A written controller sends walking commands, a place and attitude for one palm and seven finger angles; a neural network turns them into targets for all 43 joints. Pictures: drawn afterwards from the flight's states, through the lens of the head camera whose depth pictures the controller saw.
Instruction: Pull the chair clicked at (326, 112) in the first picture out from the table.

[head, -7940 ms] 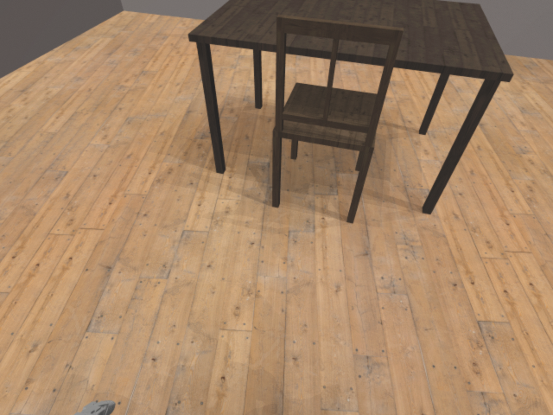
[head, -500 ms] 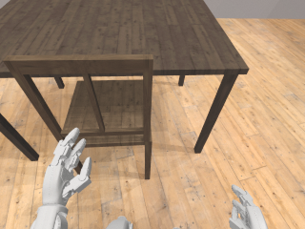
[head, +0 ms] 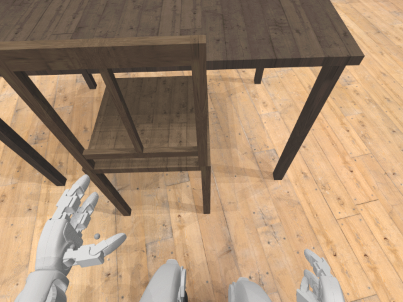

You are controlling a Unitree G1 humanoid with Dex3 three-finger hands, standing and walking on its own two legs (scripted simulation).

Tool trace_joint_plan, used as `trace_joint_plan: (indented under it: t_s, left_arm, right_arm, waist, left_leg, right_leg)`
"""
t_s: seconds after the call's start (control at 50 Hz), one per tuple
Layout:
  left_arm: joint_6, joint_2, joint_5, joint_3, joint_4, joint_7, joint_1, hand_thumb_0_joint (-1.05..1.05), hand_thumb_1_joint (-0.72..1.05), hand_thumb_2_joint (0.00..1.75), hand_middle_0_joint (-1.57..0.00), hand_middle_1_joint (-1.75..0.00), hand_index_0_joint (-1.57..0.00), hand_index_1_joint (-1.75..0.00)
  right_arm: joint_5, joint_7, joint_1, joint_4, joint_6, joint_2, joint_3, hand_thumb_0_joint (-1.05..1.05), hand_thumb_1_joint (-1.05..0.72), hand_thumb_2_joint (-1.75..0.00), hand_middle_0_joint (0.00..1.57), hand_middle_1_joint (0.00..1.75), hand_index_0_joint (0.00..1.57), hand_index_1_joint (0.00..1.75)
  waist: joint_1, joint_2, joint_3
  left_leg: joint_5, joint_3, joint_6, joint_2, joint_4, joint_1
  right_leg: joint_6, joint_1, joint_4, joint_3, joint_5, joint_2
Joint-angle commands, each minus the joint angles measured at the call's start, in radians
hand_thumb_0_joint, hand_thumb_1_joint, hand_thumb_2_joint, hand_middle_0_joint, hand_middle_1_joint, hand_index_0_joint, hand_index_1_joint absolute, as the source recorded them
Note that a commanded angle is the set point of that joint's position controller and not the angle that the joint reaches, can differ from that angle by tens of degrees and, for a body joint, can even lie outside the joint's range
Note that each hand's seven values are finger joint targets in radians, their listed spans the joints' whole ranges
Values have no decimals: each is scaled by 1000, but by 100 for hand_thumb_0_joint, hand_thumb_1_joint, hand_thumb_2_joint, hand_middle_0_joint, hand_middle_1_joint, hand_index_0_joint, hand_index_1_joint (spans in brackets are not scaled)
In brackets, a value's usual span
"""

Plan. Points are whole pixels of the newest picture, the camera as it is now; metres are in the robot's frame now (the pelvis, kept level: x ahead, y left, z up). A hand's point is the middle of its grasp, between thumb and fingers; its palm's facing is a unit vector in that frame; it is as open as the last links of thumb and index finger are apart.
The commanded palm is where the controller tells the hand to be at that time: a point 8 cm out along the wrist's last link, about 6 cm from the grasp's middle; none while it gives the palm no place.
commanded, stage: raise the hand toward the chair's back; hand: left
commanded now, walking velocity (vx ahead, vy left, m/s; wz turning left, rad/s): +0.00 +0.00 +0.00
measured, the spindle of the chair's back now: (125, 116) +0.51 +0.22 +0.02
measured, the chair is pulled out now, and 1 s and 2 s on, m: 0.00 0.00 0.00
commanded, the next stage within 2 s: aim the fingers beside a spindle in 1.26 s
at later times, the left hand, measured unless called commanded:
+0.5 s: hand (61, 230) +0.22 +0.25 +0.07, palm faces +0.13 -0.99 -0.05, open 16.5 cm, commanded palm +0.20 +0.29 +0.06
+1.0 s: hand (70, 221) +0.24 +0.24 +0.06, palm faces +0.11 -0.99 -0.04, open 16.9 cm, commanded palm +0.22 +0.29 +0.07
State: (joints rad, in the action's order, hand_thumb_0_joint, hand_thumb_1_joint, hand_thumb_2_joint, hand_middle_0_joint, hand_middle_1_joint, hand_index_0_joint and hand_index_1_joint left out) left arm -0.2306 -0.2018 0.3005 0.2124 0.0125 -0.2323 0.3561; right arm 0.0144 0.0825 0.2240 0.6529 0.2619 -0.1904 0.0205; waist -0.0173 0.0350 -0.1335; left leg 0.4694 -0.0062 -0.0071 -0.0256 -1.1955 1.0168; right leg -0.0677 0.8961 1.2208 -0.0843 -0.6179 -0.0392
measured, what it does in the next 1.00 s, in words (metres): stands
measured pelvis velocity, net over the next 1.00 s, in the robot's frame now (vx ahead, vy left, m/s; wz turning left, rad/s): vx -0.01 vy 0.03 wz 0.00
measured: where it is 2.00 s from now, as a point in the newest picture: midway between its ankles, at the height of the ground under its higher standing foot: outside the picture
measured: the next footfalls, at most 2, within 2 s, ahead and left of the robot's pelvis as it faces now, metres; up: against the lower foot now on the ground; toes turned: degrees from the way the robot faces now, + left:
none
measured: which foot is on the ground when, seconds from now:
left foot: down 0.00-1.00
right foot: down 0.00-1.00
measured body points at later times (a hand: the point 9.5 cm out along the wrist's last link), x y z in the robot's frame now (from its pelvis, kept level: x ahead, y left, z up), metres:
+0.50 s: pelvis -0.01 +0.04 +0.01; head +0.06 +0.06 +0.45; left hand +0.21 +0.30 +0.07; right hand +0.20 -0.18 -0.07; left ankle +0.06 +0.12 -0.64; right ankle -0.01 -0.07 -0.64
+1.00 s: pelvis -0.01 +0.03 +0.01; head +0.06 +0.05 +0.46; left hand +0.23 +0.29 +0.07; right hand +0.16 -0.21 -0.06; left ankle +0.06 +0.12 -0.64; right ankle -0.01 -0.07 -0.64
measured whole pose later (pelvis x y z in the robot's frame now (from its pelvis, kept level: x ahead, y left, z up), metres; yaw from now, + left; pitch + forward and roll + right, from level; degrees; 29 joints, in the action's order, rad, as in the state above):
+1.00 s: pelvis -0.01 +0.03 +0.01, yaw +0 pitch +15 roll -4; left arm -0.33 -0.25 0.28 0.20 0.01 -0.16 0.30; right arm -0.01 0.06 0.24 0.61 0.27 -0.25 -0.02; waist 0.00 0.03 -0.13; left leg 0.44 0.01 0.04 -0.02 -1.15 0.98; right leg -0.03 0.82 1.11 -0.10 -0.56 -0.04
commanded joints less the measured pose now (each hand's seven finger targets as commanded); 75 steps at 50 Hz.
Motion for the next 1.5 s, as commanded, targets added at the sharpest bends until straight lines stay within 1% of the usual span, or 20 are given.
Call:
trace_joint_plan:
  t_s: [0.0,0.04,0.1,0.18,0.24,0.34,0.4,0.46,0.54,0.62,0.7,0.78,0.84,0.94,1.0,1.06,1.16,1.24,1.38,1.48]
  left_arm:
    - [-239,-97,0,83,-274,91,4,0,-10,47,-10,-14,-10,-14]
    - [-306,-70,-22,7,-237,71,-20,0,-15,45,-10,-14,-10,-14]
    - [-319,-69,-16,-32,-167,16,36,0,-22,42,-9,-12,-9,-12]
    - [-246,-150,5,46,-237,8,43,0,-31,38,-8,-11,-8,-11]
    - [-237,-206,-7,110,-369,77,9,0,-38,35,-7,-10,-7,-10]
    - [-261,-122,-35,33,-358,141,-3,0,-50,30,-6,-8,-6,-8]
    - [-218,-84,-54,-39,-233,106,-8,0,-50,30,-6,-8,-6,-8]
    - [-160,-116,-52,-30,-199,62,-52,0,-50,30,-6,-8,-6,-8]
    - [-149,-204,-27,66,-294,64,-142,0,-50,30,-6,-8,-6,-8]
    - [-210,-191,-21,82,-341,105,-144,0,-50,30,-6,-8,-6,-8]
    - [-212,-152,-35,36,-237,95,-121,0,-50,30,-6,-8,-6,-8]
    - [-142,-160,-22,28,-155,43,-114,0,-50,30,-6,-8,-6,-8]
    - [-126,-197,-3,73,-194,38,-126,0,-50,30,-6,-8,-6,-8]
    - [-211,-226,-9,118,-268,94,-164,0,-50,30,-6,-8,-6,-8]
    - [-240,-173,-23,71,-215,99,-136,0,-50,30,-6,-8,-6,-8]
    - [-210,-159,-27,41,-153,71,-98,0,-50,30,-6,-8,-6,-8]
    - [-158,-192,-9,73,-197,49,-119,0,-50,30,-6,-8,-6,-8]
    - [-197,-210,-3,107,-229,73,-175,0,-50,30,-6,-8,-6,-8]
    - [-202,-164,-21,40,-131,48,-207,0,-50,30,-6,-8,-6,-8]
    - [-187,-175,-18,49,-142,38,-280,0,-50,30,-6,-8,-6,-8]
  right_arm:
    - [-18,-14,-62,-134,84,-135,54,0,-90,-90,20,30,20,30]
    - [-21,-19,-58,-129,95,-154,51,0,-90,-90,20,30,20,30]
    - [-15,-18,-43,-138,107,-178,55,0,-90,-90,20,30,20,30]
    - [-3,-4,-44,-176,98,-188,59,0,-90,-90,20,30,20,30]
    - [-11,-3,-46,-188,86,-182,57,0,-90,-90,20,30,20,30]
    - [-24,-21,-54,-180,66,-173,44,0,-90,-90,20,30,20,30]
    - [-14,-21,-58,-185,54,-183,29,0,-90,-90,20,30,20,30]
    - [-2,-9,-48,-201,50,-197,21,0,-90,-90,20,30,20,30]
    - [-7,3,-53,-215,53,-196,14,0,-90,-90,20,30,20,30]
    - [-24,-12,-52,-202,60,-184,10,0,-90,-90,20,30,20,30]
    - [-22,-21,-50,-185,59,-194,10,0,-90,-90,20,30,20,30]
    - [-5,-13,-39,-196,59,-207,13,0,-90,-90,20,30,20,30]
    - [-3,-5,-36,-201,64,-206,16,0,-90,-90,20,30,20,30]
    - [-22,-17,-39,-178,72,-195,19,0,-90,-90,20,30,20,30]
    - [-24,-29,-44,-169,72,-191,19,0,-90,-90,20,30,20,30]
    - [-13,-28,-41,-176,69,-195,21,0,-90,-90,20,30,20,30]
    - [-5,-16,-36,-191,61,-195,23,0,-90,-90,20,30,20,30]
    - [-12,-11,-46,-176,64,-187,18,0,-90,-90,20,30,20,30]
    - [-6,-14,-47,-165,64,-189,15,0,-90,-90,20,30,20,30]
    - [-6,-6,-42,-165,70,-191,17,0,-90,-90,20,30,20,30]
  waist:
    - [-2,-71,-218]
    - [25,-66,-171]
    - [28,-64,-205]
    - [-15,-11,-308]
    - [-41,77,-380]
    - [2,95,-279]
    - [34,29,-151]
    - [32,1,-155]
    - [0,57,-242]
    - [-5,127,-274]
    - [19,80,-207]
    - [19,10,-190]
    - [3,9,-237]
    - [0,56,-260]
    - [13,50,-228]
    - [17,27,-207]
    - [10,-1,-264]
    - [12,2,-245]
    - [36,-13,-204]
    - [22,12,-264]
  left_leg:
    - [-288,66,23,23,96,-221]
    - [-245,71,31,19,82,-192]
    - [-183,71,33,16,92,-190]
    - [-188,66,35,20,133,-252]
    - [-251,91,27,11,177,-365]
    - [-240,138,15,-8,199,-404]
    - [-60,151,17,-11,234,-314]
    - [18,155,19,-9,259,-298]
    - [-13,158,13,-1,271,-356]
    - [-97,171,-2,-5,267,-437]
    - [-51,174,1,-10,272,-380]
    - [-9,140,17,2,273,-307]
    - [-90,120,21,10,260,-328]
    - [-186,105,20,13,218,-351]
    - [-182,90,22,14,200,-321]
    - [-157,74,28,17,194,-284]
    - [-200,65,32,22,190,-299]
    - [-197,65,30,23,170,-283]
    - [-155,57,33,21,143,-230]
    - [-175,58,32,21,143,-252]
  right_leg:
    - [95,-124,-211,128,553,37]
    - [81,-40,-195,112,443,24]
    - [67,-8,-204,102,307,14]
    - [53,-61,-218,85,265,7]
    - [42,-64,-190,36,293,-9]
    - [40,27,-183,5,258,-17]
    - [43,59,-215,3,163,-19]
    - [44,36,-238,9,126,-17]
    - [39,-11,-243,19,144,-19]
    - [34,7,-226,7,186,-18]
    - [37,22,-232,4,166,-19]
    - [42,-36,-274,20,144,-18]
    - [41,-92,-287,30,190,-19]
    - [40,-74,-260,36,251,-20]
    - [40,-62,-252,42,258,-16]
    - [44,-75,-275,63,248,-11]
    - [53,-140,-290,81,309,-7]
    - [54,-126,-285,93,306,-6]
    - [61,-93,-294,126,265,7]
    - [57,-108,-283,124,278,8]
